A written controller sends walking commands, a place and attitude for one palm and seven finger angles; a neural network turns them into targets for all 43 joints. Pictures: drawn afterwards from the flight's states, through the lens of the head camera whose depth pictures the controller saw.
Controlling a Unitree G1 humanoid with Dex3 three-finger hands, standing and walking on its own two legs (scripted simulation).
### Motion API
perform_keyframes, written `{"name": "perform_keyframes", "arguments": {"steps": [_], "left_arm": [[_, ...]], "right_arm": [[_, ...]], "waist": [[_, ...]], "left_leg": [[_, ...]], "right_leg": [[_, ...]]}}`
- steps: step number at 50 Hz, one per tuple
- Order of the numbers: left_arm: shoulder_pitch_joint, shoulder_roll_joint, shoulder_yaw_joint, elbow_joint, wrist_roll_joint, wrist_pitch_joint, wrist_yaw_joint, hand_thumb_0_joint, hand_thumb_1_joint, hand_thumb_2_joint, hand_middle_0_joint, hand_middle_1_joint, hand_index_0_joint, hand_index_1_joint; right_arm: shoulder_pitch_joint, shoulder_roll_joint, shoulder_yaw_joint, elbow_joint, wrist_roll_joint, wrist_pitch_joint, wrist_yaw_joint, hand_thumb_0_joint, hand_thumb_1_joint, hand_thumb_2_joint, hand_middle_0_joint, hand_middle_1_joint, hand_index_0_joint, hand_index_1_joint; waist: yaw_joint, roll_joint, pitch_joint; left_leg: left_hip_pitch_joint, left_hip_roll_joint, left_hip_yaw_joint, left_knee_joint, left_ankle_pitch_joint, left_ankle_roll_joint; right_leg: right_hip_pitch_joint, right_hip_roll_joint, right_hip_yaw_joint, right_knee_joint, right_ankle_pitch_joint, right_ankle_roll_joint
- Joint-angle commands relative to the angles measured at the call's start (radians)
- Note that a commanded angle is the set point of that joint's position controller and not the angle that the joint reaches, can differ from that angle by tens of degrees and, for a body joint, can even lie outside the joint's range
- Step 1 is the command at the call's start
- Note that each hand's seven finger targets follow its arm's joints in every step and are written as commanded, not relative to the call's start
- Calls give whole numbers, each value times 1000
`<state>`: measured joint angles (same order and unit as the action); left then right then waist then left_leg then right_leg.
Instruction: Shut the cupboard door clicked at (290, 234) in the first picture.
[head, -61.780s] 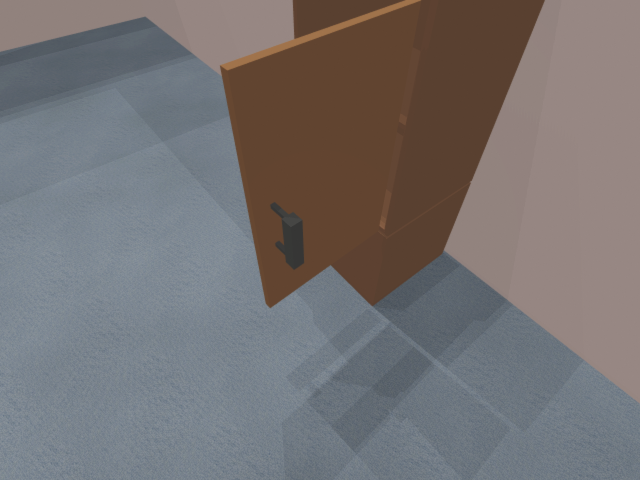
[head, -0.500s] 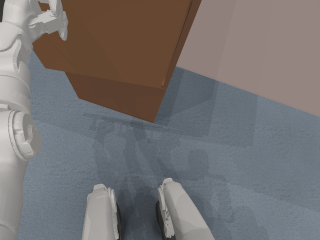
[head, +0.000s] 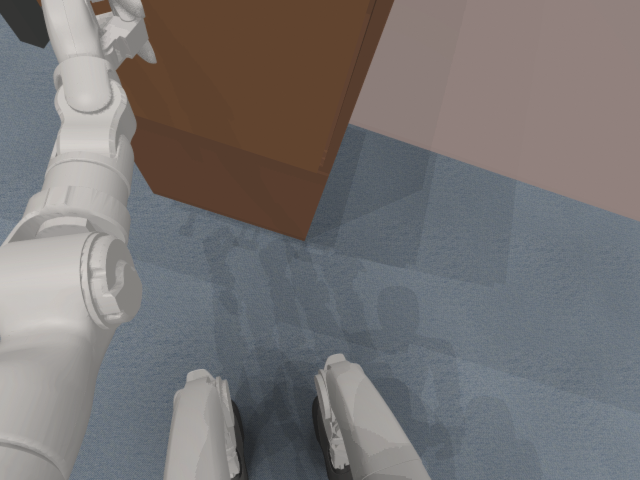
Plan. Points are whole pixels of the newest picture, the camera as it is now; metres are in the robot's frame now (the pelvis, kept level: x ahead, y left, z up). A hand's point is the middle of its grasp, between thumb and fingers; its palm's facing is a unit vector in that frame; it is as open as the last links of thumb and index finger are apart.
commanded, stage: pull the fist back off the door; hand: left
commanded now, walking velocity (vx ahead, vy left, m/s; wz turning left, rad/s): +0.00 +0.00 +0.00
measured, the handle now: out of the picture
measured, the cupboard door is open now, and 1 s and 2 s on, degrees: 0 0 0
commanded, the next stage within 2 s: draw the hand back to the body in 0.62 s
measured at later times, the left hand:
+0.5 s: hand (146, 90) +0.52 +0.11 +0.08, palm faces +0.14 -0.99 -0.01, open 3.1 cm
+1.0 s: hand (96, 120) +0.45 +0.13 +0.13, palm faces +0.15 -0.99 -0.04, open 3.1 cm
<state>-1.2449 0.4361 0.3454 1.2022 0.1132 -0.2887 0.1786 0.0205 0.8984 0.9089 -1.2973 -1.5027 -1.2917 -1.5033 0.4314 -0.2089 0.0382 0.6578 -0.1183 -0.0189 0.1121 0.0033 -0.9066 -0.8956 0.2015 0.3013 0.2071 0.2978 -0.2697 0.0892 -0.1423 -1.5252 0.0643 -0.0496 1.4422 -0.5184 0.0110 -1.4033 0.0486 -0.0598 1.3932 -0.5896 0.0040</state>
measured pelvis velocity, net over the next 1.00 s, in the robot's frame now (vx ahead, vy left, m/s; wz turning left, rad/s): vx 0.02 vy -0.01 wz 0.03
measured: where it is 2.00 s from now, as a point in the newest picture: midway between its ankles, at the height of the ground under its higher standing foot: (285, 459)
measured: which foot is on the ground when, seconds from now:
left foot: down 0.00-1.00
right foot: down 0.00-1.00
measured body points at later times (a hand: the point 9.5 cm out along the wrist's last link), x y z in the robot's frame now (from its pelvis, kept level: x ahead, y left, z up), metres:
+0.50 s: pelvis +0.03 -0.02 +0.04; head +0.18 -0.01 +0.47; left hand +0.51 +0.16 +0.08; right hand +0.06 -0.29 -0.08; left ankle +0.06 +0.11 -0.58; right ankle +0.03 -0.13 -0.58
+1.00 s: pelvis +0.02 -0.01 +0.08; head +0.12 -0.03 +0.52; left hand +0.44 +0.18 +0.13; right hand +0.07 -0.25 -0.06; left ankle +0.06 +0.11 -0.58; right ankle +0.02 -0.13 -0.58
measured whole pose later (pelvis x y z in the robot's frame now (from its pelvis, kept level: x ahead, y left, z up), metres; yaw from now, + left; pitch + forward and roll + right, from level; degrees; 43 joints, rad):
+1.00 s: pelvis +0.02 -0.01 +0.08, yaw +2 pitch +20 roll +0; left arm -0.51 0.17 0.22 0.77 -0.10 -0.44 0.06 0.01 0.90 0.90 -1.30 -1.50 -1.29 -1.50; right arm 0.36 -0.22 -0.01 0.61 -0.01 0.11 0.04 0.01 -0.91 -0.90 0.20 0.30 0.20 0.30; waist -0.09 0.07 -0.15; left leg -1.00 0.05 0.03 1.11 -0.46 0.00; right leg -0.93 0.03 0.01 1.12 -0.54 -0.01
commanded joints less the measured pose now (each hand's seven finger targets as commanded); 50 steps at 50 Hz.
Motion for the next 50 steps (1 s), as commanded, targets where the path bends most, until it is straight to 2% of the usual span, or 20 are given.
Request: {"name": "perform_keyframes", "arguments": {"steps": [1,4,7,9,11,15,17,19,21,23,26,29,31,33,36,37,40,42,46,50], "left_arm": [[-558,179,27,-238,-35,-113,-31,0,900,900,-1300,-1500,-1300,-1500],[-430,226,93,-189,-45,-152,-25,0,900,900,-1300,-1500,-1300,-1500],[-328,175,67,-183,-30,-205,-20,0,900,900,-1300,-1500,-1300,-1500],[-207,117,46,-155,-40,-217,-31,0,900,900,-1300,-1500,-1300,-1500],[-143,61,20,-145,-59,-220,-49,0,900,900,-1300,-1500,-1300,-1500],[-76,-2,-10,-239,-107,-240,-74,0,900,900,-1300,-1500,-1300,-1500],[-86,-62,-56,-307,-121,-269,-76,0,900,900,-1300,-1500,-1300,-1500],[-60,-49,-47,-331,-125,-295,-71,0,900,900,-1300,-1500,-1300,-1500],[-98,-86,-90,-373,-118,-326,-66,0,900,900,-1300,-1500,-1300,-1500],[-65,-86,-90,-388,-117,-346,-61,0,900,900,-1300,-1500,-1300,-1500],[-3,-88,-96,-368,-114,-353,-63,0,900,900,-1300,-1500,-1300,-1500],[-45,-111,-125,-348,-113,-348,-63,0,900,900,-1300,-1500,-1300,-1500],[-78,-99,-118,-331,-118,-347,-57,0,900,900,-1300,-1500,-1300,-1500],[-71,-107,-119,-287,-119,-344,-55,0,900,900,-1300,-1500,-1300,-1500],[-87,-119,-127,-275,-121,-348,-55,0,900,900,-1300,-1500,-1300,-1500],[-71,-115,-120,-247,-116,-344,-55,0,900,900,-1300,-1500,-1300,-1500],[79,-39,-46,-373,-139,-333,-66,0,900,900,-1300,-1500,-1300,-1500],[193,-48,-57,-470,-156,-304,-85,0,900,900,-1300,-1500,-1300,-1500],[366,-77,-88,-650,-207,-228,-108,0,900,900,-1300,-1500,-1300,-1500],[443,-97,-128,-768,-239,-207,-128,0,900,900,-1300,-1500,-1300,-1500]], "right_arm": [[234,-225,-87,-15,18,8,-18,0,-900,-900,200,300,200,300],[223,-209,-79,-22,18,13,-21,0,-900,-900,200,300,200,300],[210,-196,-83,-34,15,21,-13,0,-900,-900,200,300,200,300],[202,-193,-93,-44,20,34,-8,0,-900,-900,200,300,200,300],[197,-192,-100,-51,27,43,-8,0,-900,-900,200,300,200,300],[166,-188,-114,-66,41,61,-16,0,-900,-900,200,300,200,300],[148,-181,-121,-64,44,60,-19,0,-900,-900,200,300,200,300],[133,-182,-125,-59,45,63,-24,0,-900,-900,200,300,200,300],[120,-177,-129,-50,44,63,-31,0,-900,-900,200,300,200,300],[92,-180,-132,-48,43,64,-34,0,-900,-900,200,300,200,300],[69,-178,-129,-54,47,70,-40,0,-900,-900,200,300,200,300],[39,-176,-126,-53,50,78,-47,0,-900,-900,200,300,200,300],[32,-179,-123,-53,51,79,-55,0,-900,-900,200,300,200,300],[20,-179,-120,-52,51,79,-57,0,-900,-900,200,300,200,300],[15,-180,-118,-55,47,77,-57,0,-900,-900,200,300,200,300],[11,-180,-117,-53,49,78,-56,0,-900,-900,200,300,200,300],[0,-182,-115,-107,59,91,-55,0,-900,-900,200,300,200,300],[-5,-174,-113,-136,77,99,-56,0,-900,-900,200,300,200,300],[-13,-165,-110,-176,108,95,-76,0,-900,-900,200,300,200,300],[-46,-159,-103,-171,129,65,-104,0,-900,-900,200,300,200,300]], "waist": [[-37,172,-702],[-2,108,-650],[12,89,-617],[26,27,-584],[33,-1,-566],[52,-40,-567],[48,-1,-574],[61,-22,-567],[47,-14,-560],[65,7,-587],[80,-8,-562],[61,-5,-531],[54,-4,-522],[54,-27,-517],[51,-8,-534],[59,-3,-531],[147,0,-642],[171,-13,-659],[180,-129,-556],[170,-171,-379]], "left_leg": [[723,-20,-67,-174,341,13],[640,-27,-32,-182,346,20],[626,-30,-12,-187,378,20],[604,-36,8,-198,384,20],[600,-44,19,-210,384,21],[610,-56,41,-228,385,22],[671,-58,39,-232,411,19],[674,-61,38,-236,396,18],[701,-61,37,-233,393,20],[734,-63,35,-234,394,15],[722,-66,40,-242,387,15],[721,-65,35,-244,346,13],[731,-63,25,-247,332,13],[722,-63,19,-248,320,12],[742,-60,14,-246,330,11],[739,-59,13,-246,324,7],[800,-63,29,-299,377,4],[849,-60,36,-337,422,2],[845,-62,57,-427,368,14],[847,-62,70,-506,254,23]], "right_leg": [[235,23,4,-237,300,-26],[335,21,21,-253,346,-20],[368,18,28,-250,410,-18],[423,18,35,-264,460,-15],[450,14,41,-272,496,-15],[525,5,54,-292,560,-8],[500,2,49,-293,578,-9],[510,0,53,-296,560,-8],[487,-4,56,-295,558,-6],[479,-6,54,-292,539,-9],[494,-8,59,-292,547,-10],[455,-10,55,-299,487,-7],[427,-8,52,-299,452,-11],[421,-8,48,-300,429,-10],[395,-8,43,-290,420,-13],[383,-7,39,-288,404,-14],[537,-5,47,-307,465,-20],[602,-3,44,-331,519,-20],[742,4,51,-430,540,-8],[770,-1,60,-534,438,3]]}}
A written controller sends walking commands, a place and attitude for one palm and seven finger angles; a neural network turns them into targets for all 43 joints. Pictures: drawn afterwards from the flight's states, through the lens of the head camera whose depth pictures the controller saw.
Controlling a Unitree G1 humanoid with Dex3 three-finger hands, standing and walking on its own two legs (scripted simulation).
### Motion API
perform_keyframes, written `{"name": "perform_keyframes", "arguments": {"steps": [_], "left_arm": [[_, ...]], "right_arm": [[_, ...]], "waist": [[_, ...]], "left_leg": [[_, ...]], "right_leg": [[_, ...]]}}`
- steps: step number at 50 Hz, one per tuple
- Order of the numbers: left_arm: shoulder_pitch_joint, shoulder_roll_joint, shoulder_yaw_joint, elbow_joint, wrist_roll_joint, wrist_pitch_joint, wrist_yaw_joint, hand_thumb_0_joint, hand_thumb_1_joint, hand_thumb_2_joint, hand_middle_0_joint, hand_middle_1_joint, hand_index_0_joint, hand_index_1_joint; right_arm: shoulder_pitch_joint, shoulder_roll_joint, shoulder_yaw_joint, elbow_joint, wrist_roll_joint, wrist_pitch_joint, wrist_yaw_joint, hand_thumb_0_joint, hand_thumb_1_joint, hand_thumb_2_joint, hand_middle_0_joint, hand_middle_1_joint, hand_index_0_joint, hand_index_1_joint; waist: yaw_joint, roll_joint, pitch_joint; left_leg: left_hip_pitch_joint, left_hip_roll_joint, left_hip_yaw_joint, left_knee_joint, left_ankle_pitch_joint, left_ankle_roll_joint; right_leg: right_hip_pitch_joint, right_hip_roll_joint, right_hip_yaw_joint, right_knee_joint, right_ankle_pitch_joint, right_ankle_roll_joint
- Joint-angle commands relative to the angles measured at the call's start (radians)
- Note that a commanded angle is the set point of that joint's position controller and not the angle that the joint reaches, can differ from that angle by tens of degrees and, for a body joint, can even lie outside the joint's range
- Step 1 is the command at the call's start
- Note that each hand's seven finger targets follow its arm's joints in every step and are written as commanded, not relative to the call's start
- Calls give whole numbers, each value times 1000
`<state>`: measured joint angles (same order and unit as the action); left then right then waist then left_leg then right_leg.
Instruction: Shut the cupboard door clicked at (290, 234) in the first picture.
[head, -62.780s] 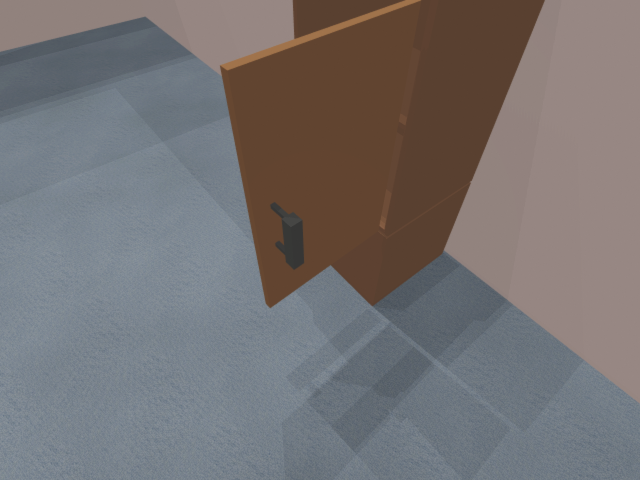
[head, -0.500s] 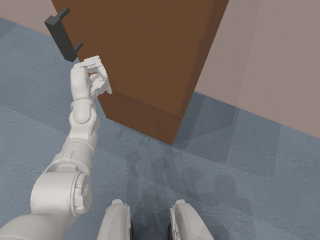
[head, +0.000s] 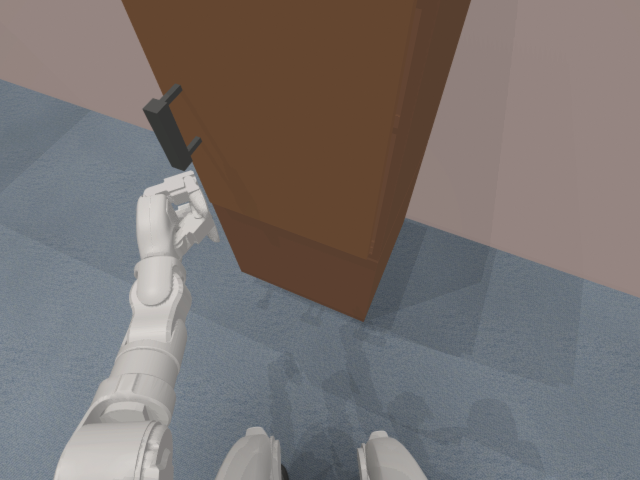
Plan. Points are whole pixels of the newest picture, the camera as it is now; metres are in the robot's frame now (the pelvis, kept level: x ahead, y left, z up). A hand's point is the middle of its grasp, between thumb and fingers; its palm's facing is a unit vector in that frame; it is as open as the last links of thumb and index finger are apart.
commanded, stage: draw the hand back to the body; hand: left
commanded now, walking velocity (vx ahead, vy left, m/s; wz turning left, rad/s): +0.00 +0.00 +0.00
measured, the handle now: (178, 127) +0.65 +0.21 +0.01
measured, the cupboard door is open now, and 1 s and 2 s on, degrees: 0 0 0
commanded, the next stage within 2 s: step back with the hand held close in 1.32 s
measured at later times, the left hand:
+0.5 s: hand (75, 282) +0.31 +0.21 +0.15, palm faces +0.21 -0.94 -0.25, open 3.3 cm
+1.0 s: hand out of the picture +0.22 +0.28 +0.25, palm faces +0.51 -0.74 -0.44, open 6.6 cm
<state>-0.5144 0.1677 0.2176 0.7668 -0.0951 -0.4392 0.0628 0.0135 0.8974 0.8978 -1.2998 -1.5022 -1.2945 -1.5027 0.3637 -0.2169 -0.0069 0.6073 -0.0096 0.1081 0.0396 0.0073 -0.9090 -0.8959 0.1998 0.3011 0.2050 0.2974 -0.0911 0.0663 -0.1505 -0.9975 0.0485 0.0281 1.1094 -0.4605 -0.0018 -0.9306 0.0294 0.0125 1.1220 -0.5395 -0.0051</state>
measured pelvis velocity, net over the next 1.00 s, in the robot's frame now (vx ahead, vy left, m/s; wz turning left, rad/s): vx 0.05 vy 0.00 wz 0.05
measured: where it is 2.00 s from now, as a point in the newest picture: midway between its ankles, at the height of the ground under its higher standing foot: outside the picture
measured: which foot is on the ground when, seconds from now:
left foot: down 0.00-1.00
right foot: down 0.00-1.00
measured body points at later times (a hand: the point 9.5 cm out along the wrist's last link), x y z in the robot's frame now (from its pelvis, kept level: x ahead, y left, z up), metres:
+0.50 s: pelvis +0.03 +0.01 +0.07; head +0.03 -0.01 +0.52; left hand +0.29 +0.26 +0.16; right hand +0.23 -0.22 -0.01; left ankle +0.03 +0.12 -0.65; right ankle +0.00 -0.12 -0.65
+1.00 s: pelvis +0.05 +0.00 +0.09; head +0.03 -0.04 +0.53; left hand +0.19 +0.32 +0.27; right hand +0.25 -0.20 -0.01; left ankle +0.03 +0.12 -0.65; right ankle +0.00 -0.12 -0.65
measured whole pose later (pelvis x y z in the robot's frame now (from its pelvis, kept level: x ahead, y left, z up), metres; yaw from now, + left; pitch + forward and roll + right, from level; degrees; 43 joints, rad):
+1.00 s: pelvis +0.05 +0.00 +0.09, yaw +3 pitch -2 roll +0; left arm 0.47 0.36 0.37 -0.37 -0.08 -0.04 0.10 0.01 0.89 0.90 -0.36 -0.47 -0.36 -0.47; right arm 0.20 -0.23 0.03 0.61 0.02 -0.04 -0.08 0.01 -0.90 -0.90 0.20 0.30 0.21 0.30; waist 0.07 0.09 -0.04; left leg -0.17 0.00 0.01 0.47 -0.26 0.00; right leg -0.08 -0.01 -0.02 0.45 -0.33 0.00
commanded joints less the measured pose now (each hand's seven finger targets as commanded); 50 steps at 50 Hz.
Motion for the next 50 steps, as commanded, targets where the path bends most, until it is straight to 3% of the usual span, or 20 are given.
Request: {"name": "perform_keyframes", "arguments": {"steps": [1,2,5,10,12,13,14,15,16,20,22,25,28,34,37,40,46,47,48,50], "left_arm": [[-296,167,-20,-374,-30,-64,-18,0,900,900,-1300,-1500,-1300,-1500],[-271,146,-40,-389,-33,-66,-26,0,900,900,-1300,-1500,-1300,-1500],[-137,119,-75,-394,-48,-43,-60,0,900,900,-1300,-1500,-1300,-1500],[50,163,-38,-521,-93,21,-106,0,900,900,-1217,-1410,-1217,-1410],[104,177,-29,-593,-109,39,-119,0,900,900,-1163,-1350,-1163,-1350],[170,240,-89,-606,2,106,-72,0,900,900,-1135,-1320,-1135,-1320],[165,214,-96,-687,1,146,-47,0,900,900,-1107,-1290,-1107,-1290],[182,222,-99,-728,11,178,-29,0,900,900,-1080,-1260,-1080,-1260],[200,253,-75,-761,11,202,-14,0,900,900,-1053,-1230,-1053,-1230],[272,253,-68,-835,21,274,18,0,900,900,-943,-1110,-943,-1110],[320,253,-63,-885,24,293,25,0,900,900,-887,-1050,-887,-1050],[413,244,-57,-955,25,326,28,0,900,900,-805,-960,-805,-960],[509,252,-29,-1019,24,346,28,0,900,900,-723,-870,-723,-870],[633,304,64,-1179,28,356,35,0,900,900,-558,-690,-558,-690],[701,332,118,-1236,24,358,39,0,900,900,-475,-600,-475,-600],[756,350,161,-1297,24,355,44,0,900,900,-393,-510,-393,-510],[899,406,278,-1343,13,340,50,0,900,900,-228,-330,-228,-330],[898,406,284,-1374,12,333,50,0,900,900,-200,-300,-200,-300],[899,366,251,-1338,14,334,47,0,900,900,-200,-300,-200,-300],[889,337,221,-1299,16,341,45,0,900,900,-200,-300,-200,-300]], "right_arm": [[17,-151,-55,-118,23,-73,-39,0,-900,-900,200,300,200,300],[6,-147,-56,-112,25,-84,-42,0,-900,-900,200,300,200,300],[-22,-149,-51,-116,34,-103,-45,0,-900,-900,200,300,200,300],[-85,-146,-42,-160,50,-124,-54,0,-900,-900,200,300,200,300],[-114,-143,-36,-177,57,-135,-59,0,-900,-900,200,300,200,300],[-146,-123,-41,-198,60,-88,-81,0,-900,-900,200,300,200,300],[-163,-115,-37,-225,65,-73,-95,0,-900,-900,200,300,200,300],[-183,-115,-31,-229,63,-67,-106,0,-900,-900,200,300,200,300],[-195,-118,-27,-234,63,-64,-120,0,-900,-900,200,300,200,300],[-251,-110,-5,-234,62,-71,-145,0,-900,-900,200,300,200,300],[-263,-106,4,-230,60,-88,-149,0,-900,-900,200,300,200,300],[-275,-104,13,-228,53,-108,-144,0,-900,-900,200,300,200,300],[-285,-101,21,-222,46,-126,-137,0,-900,-900,200,300,200,300],[-301,-94,25,-208,33,-158,-125,0,-900,-900,200,300,200,300],[-304,-92,23,-201,28,-174,-123,0,-900,-900,200,300,200,300],[-309,-88,20,-193,27,-187,-120,0,-900,-900,200,300,200,300],[-317,-93,6,-176,27,-216,-120,0,-900,-900,200,300,200,300],[-313,-91,6,-179,31,-217,-120,0,-900,-900,200,300,200,300],[-311,-91,6,-171,29,-220,-121,0,-900,-900,200,300,200,300],[-301,-100,-1,-166,31,-220,-122,0,-900,-900,200,300,200,300]], "waist": [[-8,-115,-353],[-9,-78,-349],[8,-52,-270],[61,-31,-243],[70,-34,-228],[82,-41,-241],[68,-49,-206],[70,-20,-180],[72,-62,-165],[78,-60,-72],[86,-20,-71],[96,-30,-49],[107,-40,-12],[128,5,-5],[138,-29,-17],[143,6,-2],[162,-33,42],[159,-11,28],[150,-13,58],[141,-48,92]], "left_leg": [[358,-44,-11,-188,195,35],[401,-43,-13,-202,200,33],[455,-42,-19,-252,186,29],[525,-46,-15,-325,226,28],[546,-47,-16,-346,247,29],[607,-56,-7,-405,243,28],[625,-55,-5,-426,259,32],[655,-53,-4,-447,261,33],[668,-53,-8,-465,268,37],[752,-47,-11,-543,273,37],[806,-47,-16,-575,307,34],[862,-44,-20,-613,363,31],[880,-42,-20,-646,407,28],[923,-39,-16,-677,490,22],[930,-39,-16,-679,531,26],[932,-40,-13,-680,530,23],[906,-39,-7,-677,508,28],[911,-39,-5,-680,502,27],[906,-40,-3,-681,485,28],[900,-38,-5,-685,456,31]], "right_leg": [[290,18,-15,-271,369,7],[279,19,-23,-281,363,6],[274,19,-38,-323,321,-1],[376,12,-44,-369,356,-7],[413,10,-45,-381,380,-7],[473,-13,3,-441,374,-11],[492,-15,-6,-469,390,-9],[505,-18,-6,-492,394,-9],[529,-15,-13,-513,393,-9],[573,-18,-26,-589,386,-7],[614,-20,-34,-612,407,-11],[659,-19,-45,-646,460,-11],[702,-22,-52,-676,501,-9],[759,-26,-57,-707,556,-7],[791,-29,-59,-711,595,-4],[787,-30,-60,-718,586,-2],[782,-30,-58,-735,582,4],[789,-35,-59,-727,570,3],[766,-35,-61,-729,553,5],[737,-32,-60,-737,519,9]]}}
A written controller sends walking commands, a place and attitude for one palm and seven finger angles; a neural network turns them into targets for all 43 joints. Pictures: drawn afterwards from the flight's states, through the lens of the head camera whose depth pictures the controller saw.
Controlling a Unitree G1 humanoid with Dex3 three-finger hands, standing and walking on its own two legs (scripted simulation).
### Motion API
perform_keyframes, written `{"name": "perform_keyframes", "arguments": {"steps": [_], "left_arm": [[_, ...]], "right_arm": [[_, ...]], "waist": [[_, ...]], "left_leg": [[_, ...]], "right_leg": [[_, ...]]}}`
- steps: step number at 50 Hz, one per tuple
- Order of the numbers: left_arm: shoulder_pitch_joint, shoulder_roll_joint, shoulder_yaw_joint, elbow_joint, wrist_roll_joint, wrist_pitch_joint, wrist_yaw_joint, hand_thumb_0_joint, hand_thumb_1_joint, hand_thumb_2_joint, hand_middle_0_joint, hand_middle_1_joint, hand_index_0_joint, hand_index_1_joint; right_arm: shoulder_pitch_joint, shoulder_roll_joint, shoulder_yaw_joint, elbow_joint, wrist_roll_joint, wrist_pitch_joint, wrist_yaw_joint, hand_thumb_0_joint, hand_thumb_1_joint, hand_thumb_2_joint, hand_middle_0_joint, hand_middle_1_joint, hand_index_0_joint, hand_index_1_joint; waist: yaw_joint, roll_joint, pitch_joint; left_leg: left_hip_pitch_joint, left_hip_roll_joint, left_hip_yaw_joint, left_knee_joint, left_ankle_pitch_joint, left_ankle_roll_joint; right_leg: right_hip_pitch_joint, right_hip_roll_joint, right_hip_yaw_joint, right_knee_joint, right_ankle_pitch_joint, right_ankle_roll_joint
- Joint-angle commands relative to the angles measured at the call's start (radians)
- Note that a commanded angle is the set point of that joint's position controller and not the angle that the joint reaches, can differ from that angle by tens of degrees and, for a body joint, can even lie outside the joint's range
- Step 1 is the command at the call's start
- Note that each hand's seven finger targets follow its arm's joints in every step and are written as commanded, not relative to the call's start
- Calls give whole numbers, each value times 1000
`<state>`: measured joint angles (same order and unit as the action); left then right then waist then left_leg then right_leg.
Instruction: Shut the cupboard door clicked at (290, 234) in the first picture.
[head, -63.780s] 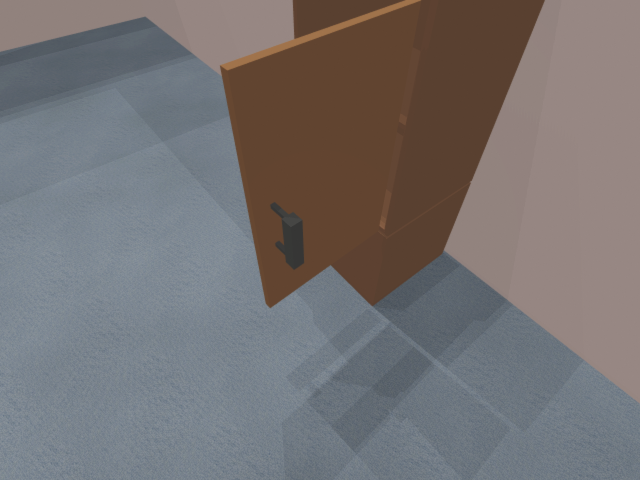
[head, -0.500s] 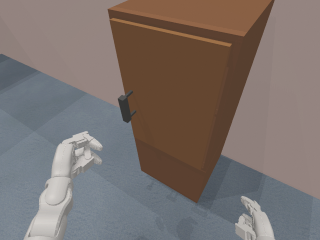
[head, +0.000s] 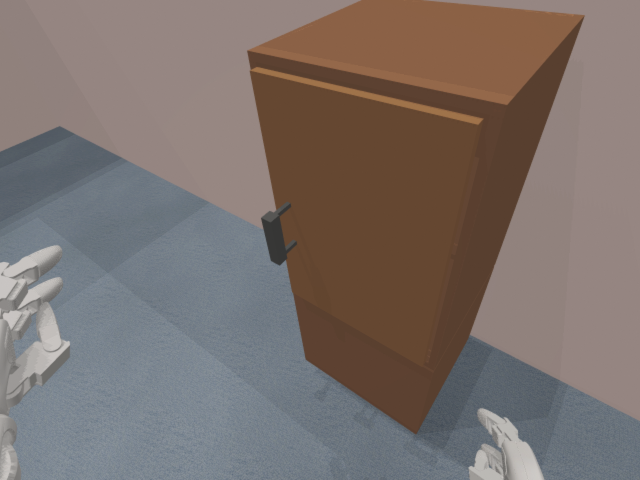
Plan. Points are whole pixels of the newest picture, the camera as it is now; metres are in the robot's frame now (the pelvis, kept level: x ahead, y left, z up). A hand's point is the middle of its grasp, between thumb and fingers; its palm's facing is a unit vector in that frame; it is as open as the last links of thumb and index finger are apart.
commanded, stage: draw the hand back to the body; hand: left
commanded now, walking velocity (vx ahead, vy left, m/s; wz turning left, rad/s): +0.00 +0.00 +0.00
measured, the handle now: (282, 232) +0.61 +0.18 -0.08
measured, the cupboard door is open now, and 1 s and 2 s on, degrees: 0 0 0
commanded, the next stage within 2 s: step back with the hand held close in 0.32 s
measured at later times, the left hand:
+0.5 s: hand (81, 350) +0.19 +0.26 +0.16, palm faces +0.45 -0.79 -0.42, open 7.4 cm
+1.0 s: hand (16, 394) +0.14 +0.29 +0.16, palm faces +0.39 -0.78 -0.49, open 7.4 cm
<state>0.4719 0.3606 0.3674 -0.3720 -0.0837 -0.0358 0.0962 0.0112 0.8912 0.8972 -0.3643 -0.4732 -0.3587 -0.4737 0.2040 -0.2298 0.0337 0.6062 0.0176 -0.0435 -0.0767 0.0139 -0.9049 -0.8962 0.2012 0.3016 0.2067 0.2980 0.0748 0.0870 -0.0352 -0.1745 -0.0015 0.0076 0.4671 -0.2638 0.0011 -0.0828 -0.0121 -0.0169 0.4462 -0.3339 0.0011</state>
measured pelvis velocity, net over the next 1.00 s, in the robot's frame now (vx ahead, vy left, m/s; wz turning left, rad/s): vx -0.06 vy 0.03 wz -0.01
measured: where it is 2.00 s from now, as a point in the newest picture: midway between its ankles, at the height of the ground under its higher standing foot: outside the picture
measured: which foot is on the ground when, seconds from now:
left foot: down 0.00-1.00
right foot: down 0.00-1.00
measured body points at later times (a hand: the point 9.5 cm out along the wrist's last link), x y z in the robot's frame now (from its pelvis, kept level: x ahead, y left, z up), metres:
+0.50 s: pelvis -0.01 -0.01 +0.00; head -0.03 -0.04 +0.45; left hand +0.16 +0.30 +0.18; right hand +0.18 -0.23 -0.09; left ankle -0.01 +0.12 -0.74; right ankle -0.06 -0.12 -0.74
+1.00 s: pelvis -0.06 +0.03 +0.00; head -0.05 +0.02 +0.45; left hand +0.11 +0.33 +0.18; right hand +0.11 -0.21 -0.09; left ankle -0.01 +0.12 -0.74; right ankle -0.06 -0.12 -0.74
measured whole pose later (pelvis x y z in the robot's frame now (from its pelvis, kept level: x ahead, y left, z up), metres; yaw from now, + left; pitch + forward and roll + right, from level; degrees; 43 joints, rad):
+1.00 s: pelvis -0.06 +0.03 +0.00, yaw +0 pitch +1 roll -1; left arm 0.55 0.42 0.41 -0.43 -0.07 -0.16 0.13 0.01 0.89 0.90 -0.21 -0.30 -0.21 -0.31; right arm 0.20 -0.23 0.01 0.54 0.02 0.03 -0.10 0.01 -0.90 -0.90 0.20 0.30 0.21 0.30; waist 0.00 0.04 -0.01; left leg -0.35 -0.01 0.02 0.51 -0.18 0.04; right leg -0.26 -0.02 0.00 0.48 -0.24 0.04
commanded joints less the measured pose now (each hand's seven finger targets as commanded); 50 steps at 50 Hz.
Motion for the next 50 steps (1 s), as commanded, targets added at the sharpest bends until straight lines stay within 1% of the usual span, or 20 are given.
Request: {"name": "perform_keyframes", "arguments": {"steps": [1,7,11,15,18,21,22,23,25,27,31,34,36,39,41,43,45,46,47,50], "left_arm": [[-91,141,69,-132,4,-59,10,0,900,900,-200,-300,-200,-300],[-139,196,101,-205,10,-79,21,0,900,900,-200,-300,-200,-300],[-127,220,129,-207,8,-87,24,0,900,900,-200,-300,-200,-300],[-109,188,113,-195,6,-90,20,0,900,900,-200,-300,-200,-300],[-95,177,108,-173,0,-89,14,0,900,900,-200,-300,-200,-300],[-84,183,116,-172,0,-86,10,0,900,900,-200,-300,-200,-300],[-91,182,112,-180,-1,-85,9,0,900,900,-200,-300,-200,-300],[-183,276,192,-225,11,-126,19,0,900,900,-200,-300,-200,-300],[-92,216,133,-145,13,-143,15,0,900,900,-200,-300,-200,-300],[-50,217,139,-163,14,-158,17,0,900,900,-200,-300,-200,-300],[-8,253,173,-252,11,-162,30,0,900,900,-200,-300,-200,-300],[9,248,172,-257,6,-151,36,0,900,900,-200,-300,-200,-300],[25,268,191,-257,6,-146,41,0,900,900,-200,-300,-200,-300],[51,245,175,-244,3,-147,46,0,900,900,-200,-300,-200,-300],[61,262,192,-248,3,-153,49,0,900,900,-200,-300,-200,-300],[74,246,182,-240,3,-162,52,0,900,900,-200,-300,-200,-300],[61,244,181,-250,7,-175,56,0,900,900,-200,-300,-200,-300],[49,268,202,-257,12,-183,59,0,900,900,-200,-300,-200,-300],[53,243,184,-254,13,-191,59,0,900,900,-200,-300,-200,-300],[28,239,188,-274,27,-215,64,0,900,900,-200,-300,-200,-300]], "right_arm": [[-141,-92,-45,-161,2,-72,-9,0,-900,-900,200,300,200,300],[-152,-88,-45,-165,-1,-83,-19,0,-900,-900,200,300,200,300],[-160,-83,-41,-155,-2,-96,-23,0,-900,-900,200,300,200,300],[-153,-77,-40,-155,0,-100,-19,0,-900,-900,200,300,200,300],[-153,-77,-41,-156,0,-98,-18,0,-900,-900,200,300,200,300],[-150,-83,-47,-155,-1,-96,-16,0,-900,-900,200,300,200,300],[-151,-82,-47,-159,0,-94,-17,0,-900,-900,200,300,200,300],[-132,-108,-57,-170,3,-71,-13,0,-900,-900,200,300,200,300],[-139,-98,-61,-151,-3,-46,-11,0,-900,-900,200,300,200,300],[-137,-99,-67,-157,-1,-28,-12,0,-900,-900,200,300,200,300],[-135,-118,-77,-187,0,3,-23,0,-900,-900,200,300,200,300],[-122,-120,-77,-207,2,29,-25,0,-900,-900,200,300,200,300],[-127,-125,-82,-214,1,37,-28,0,-900,-900,200,300,200,300],[-117,-124,-81,-223,5,44,-26,0,-900,-900,200,300,200,300],[-128,-133,-83,-226,1,41,-28,0,-900,-900,200,300,200,300],[-123,-125,-79,-226,6,37,-26,0,-900,-900,200,300,200,300],[-119,-128,-79,-224,6,29,-26,0,-900,-900,200,300,200,300],[-127,-136,-82,-222,3,22,-29,0,-900,-900,200,300,200,300],[-117,-130,-76,-220,5,16,-28,0,-900,-900,200,300,200,300],[-115,-138,-77,-219,2,-7,-29,0,-900,-900,200,300,200,300]], "waist": [[-26,-96,-3],[-10,-56,-84],[-4,-34,-44],[-8,-15,-30],[-9,-52,-16],[-7,-67,-37],[-9,-58,-49],[-53,-62,1],[-63,-150,-6],[-66,-115,-58],[-64,-9,-141],[-66,-27,-157],[-62,-20,-166],[-66,-39,-140],[-62,-18,-130],[-65,-44,-110],[-72,-32,-87],[-71,-25,-74],[-74,-25,-65],[-74,33,-47]], "left_leg": [[75,12,18,-40,248,33],[92,3,17,-42,246,38],[79,2,21,-36,234,35],[80,5,24,-42,244,30],[71,9,23,-46,236,30],[82,8,26,-42,261,35],[88,8,32,-41,258,37],[22,25,17,44,198,47],[-10,15,9,103,161,37],[-15,22,6,91,216,35],[62,56,-13,23,487,37],[50,75,-30,8,570,31],[33,77,-31,-6,531,31],[-29,83,-41,-35,432,29],[-77,86,-49,-62,321,33],[-140,90,-58,-77,215,39],[-205,89,-69,-102,51,46],[-236,88,-72,-113,-27,50],[-275,91,-90,-132,-87,52],[-392,112,-126,-182,-242,73]], "right_leg": [[-122,10,-27,-75,315,7],[-76,-1,-18,-56,311,3],[-91,3,-11,-81,302,2],[-91,4,-16,-70,312,1],[-94,5,-16,-75,304,4],[-82,5,-12,-77,344,6],[-79,-1,-7,-74,349,10],[-154,-70,67,-136,393,2],[-166,-125,93,-140,460,-14],[-122,-132,72,-81,559,-20],[-100,-61,8,-7,544,5],[-79,-34,-2,26,532,9],[-71,-32,5,25,511,8],[-73,-29,7,24,430,11],[-71,-24,14,16,358,12],[-69,-26,22,15,295,13],[-66,-21,31,6,221,11],[-64,-19,39,-4,192,12],[-51,-16,30,8,156,11],[5,11,28,57,115,18]]}}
